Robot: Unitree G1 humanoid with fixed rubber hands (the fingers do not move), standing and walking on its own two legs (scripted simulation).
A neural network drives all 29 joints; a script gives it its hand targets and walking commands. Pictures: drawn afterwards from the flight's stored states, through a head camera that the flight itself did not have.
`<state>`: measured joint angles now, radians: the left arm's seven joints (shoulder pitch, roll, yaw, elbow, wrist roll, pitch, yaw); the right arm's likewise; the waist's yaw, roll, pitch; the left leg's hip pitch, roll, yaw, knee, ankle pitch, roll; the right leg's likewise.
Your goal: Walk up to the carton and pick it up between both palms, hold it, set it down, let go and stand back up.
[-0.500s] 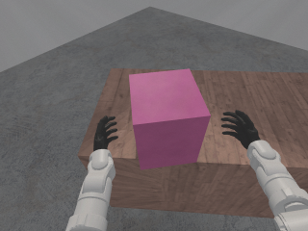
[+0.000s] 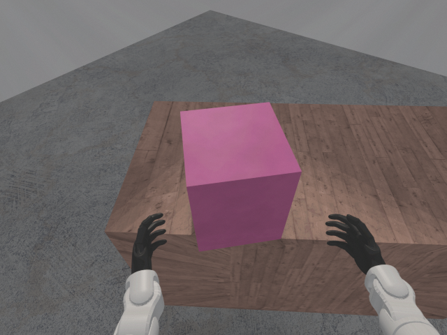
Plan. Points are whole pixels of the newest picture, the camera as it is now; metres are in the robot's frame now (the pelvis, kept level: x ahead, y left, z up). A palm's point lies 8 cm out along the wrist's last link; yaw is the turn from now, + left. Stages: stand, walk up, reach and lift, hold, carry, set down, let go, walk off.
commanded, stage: set down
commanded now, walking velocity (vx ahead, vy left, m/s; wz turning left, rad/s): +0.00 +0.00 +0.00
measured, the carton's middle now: (233, 178) +0.46 +0.03 -0.01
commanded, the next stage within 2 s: let go in 1.62 s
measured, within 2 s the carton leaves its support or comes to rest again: neither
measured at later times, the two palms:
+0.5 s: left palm (138, 285) +0.23 +0.20 -0.04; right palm (371, 291) +0.24 -0.23 -0.05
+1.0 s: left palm (120, 307) +0.19 +0.23 -0.06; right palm (361, 315) +0.20 -0.20 -0.06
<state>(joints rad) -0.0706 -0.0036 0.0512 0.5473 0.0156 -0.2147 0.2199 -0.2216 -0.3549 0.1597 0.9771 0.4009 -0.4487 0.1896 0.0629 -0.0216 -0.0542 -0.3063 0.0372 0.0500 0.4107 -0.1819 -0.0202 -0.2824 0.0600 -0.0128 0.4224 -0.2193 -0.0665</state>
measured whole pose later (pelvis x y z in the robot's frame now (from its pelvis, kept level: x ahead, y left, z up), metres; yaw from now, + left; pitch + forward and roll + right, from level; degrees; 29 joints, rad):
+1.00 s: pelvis +0.02 +0.02 +0.01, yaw -1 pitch -2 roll +0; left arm 0.19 0.12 0.02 0.54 0.01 -0.08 0.10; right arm 0.10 -0.24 0.07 0.86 0.17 -0.36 0.12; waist 0.04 -0.03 0.01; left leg -0.11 0.01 0.06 0.33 -0.20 0.00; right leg -0.08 0.04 0.01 0.33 -0.22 -0.04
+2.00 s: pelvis +0.00 +0.02 +0.00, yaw -1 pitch -4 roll +0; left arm 0.18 0.22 -0.02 0.52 -0.02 0.11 0.02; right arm 0.18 -0.17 -0.04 0.72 -0.02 -0.18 0.04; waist 0.02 -0.02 0.06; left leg -0.12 0.01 0.06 0.39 -0.21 0.01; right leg -0.10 0.04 0.00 0.40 -0.23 -0.04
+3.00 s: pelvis -0.04 +0.05 +0.00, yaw +2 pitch -3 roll -1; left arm 0.41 0.24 -0.01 0.91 0.02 -0.02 0.01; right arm 0.43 -0.24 0.01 0.86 0.00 -0.01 -0.02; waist 0.00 0.00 -0.01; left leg -0.25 -0.02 0.04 0.47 -0.18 0.04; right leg -0.20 0.00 -0.02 0.46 -0.21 0.01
